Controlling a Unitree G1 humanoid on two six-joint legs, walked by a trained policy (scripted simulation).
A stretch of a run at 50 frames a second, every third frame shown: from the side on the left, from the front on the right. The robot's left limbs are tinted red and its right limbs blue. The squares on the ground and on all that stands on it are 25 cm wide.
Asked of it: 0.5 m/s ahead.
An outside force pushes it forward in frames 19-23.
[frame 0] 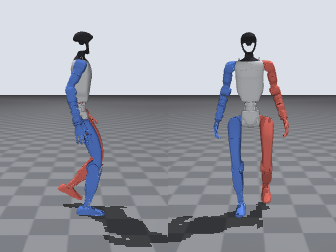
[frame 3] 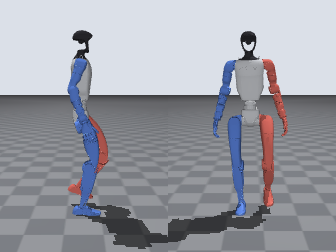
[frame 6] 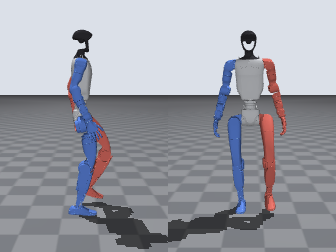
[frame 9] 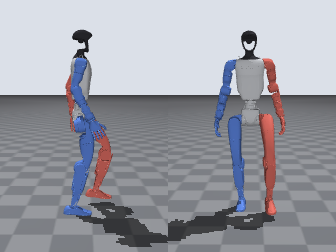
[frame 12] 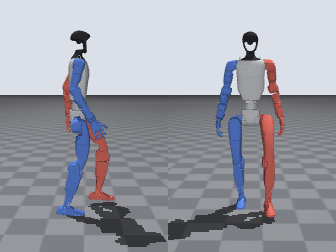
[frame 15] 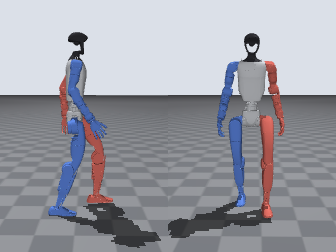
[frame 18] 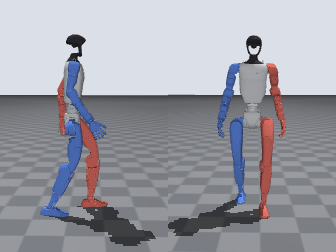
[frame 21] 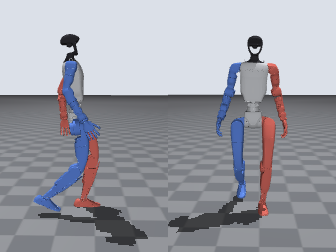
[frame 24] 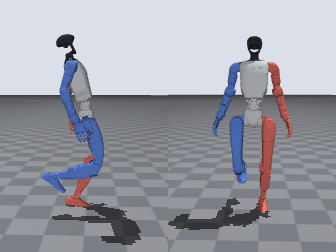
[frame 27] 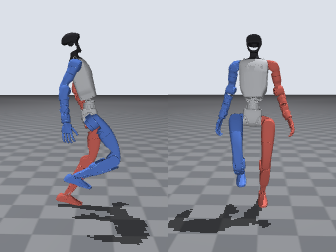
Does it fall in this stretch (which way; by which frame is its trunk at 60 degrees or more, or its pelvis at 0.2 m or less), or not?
no
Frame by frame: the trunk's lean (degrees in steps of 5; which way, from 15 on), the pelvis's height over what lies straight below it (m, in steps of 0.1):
0: 5, 0.8
3: 0, 0.8
6: 0, 0.8
9: 0, 0.8
12: 5, 0.8
15: 5, 0.8
18: 5, 0.8
21: 5, 0.8
24: 20 backward, 0.8
27: 20 backward, 0.8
